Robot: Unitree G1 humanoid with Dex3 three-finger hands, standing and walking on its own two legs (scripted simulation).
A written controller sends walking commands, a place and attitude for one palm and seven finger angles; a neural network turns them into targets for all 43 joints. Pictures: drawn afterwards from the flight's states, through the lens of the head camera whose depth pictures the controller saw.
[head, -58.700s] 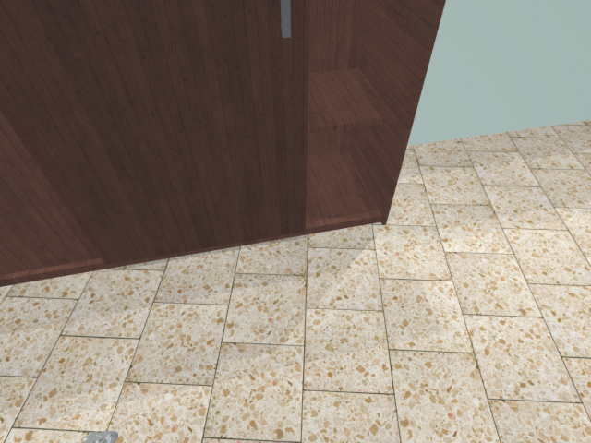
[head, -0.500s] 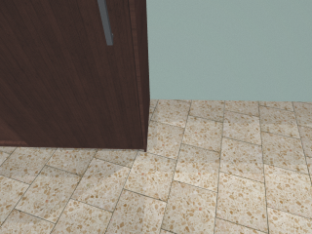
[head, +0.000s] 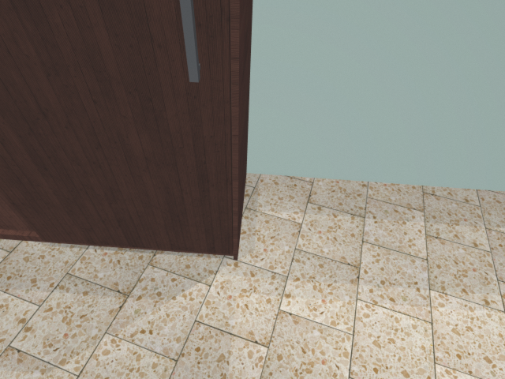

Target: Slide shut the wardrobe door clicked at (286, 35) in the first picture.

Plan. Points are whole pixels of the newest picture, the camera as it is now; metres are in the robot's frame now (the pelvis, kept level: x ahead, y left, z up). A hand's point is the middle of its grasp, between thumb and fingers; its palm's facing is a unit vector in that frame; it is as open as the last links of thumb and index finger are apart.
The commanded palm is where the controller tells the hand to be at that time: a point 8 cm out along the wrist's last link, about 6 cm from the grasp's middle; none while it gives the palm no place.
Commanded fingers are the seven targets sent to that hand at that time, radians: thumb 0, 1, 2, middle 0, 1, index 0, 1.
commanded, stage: take the last steps up to it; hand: left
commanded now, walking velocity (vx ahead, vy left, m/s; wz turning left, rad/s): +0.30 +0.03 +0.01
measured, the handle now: (191, 28) +0.70 +0.18 +0.23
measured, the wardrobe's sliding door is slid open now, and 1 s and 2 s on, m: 0.00 0.00 0.00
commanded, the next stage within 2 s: come to a stop and stand still in 0.50 s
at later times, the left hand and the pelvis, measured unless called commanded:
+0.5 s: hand (178, 343) +0.22 +0.16 -0.18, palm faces +0.02 -0.98 -0.18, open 7.3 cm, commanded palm none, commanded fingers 0.00 0.90 0.90 -0.20 -0.30 -0.20 -0.30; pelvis +0.13 -0.02 -0.01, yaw +2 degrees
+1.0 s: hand (167, 315) +0.27 +0.19 -0.17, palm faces +0.10 -0.96 -0.26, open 7.3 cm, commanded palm none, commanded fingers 0.00 0.90 0.90 -0.20 -0.30 -0.20 -0.30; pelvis +0.23 -0.01 +0.00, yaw +3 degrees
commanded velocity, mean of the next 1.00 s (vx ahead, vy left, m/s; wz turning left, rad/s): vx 0.02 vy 0.01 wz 0.00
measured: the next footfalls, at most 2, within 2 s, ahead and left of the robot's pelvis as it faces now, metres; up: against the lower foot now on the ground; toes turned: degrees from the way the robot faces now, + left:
right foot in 0.34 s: +0.26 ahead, -0.14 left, +0.00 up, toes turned -1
left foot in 0.56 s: +0.26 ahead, +0.11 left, +0.00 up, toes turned +4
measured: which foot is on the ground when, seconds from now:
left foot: down 0.00-0.32, up 0.34-0.54, down 0.56-1.00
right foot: down 0.00-0.00, up 0.02-0.32, down 0.34-1.00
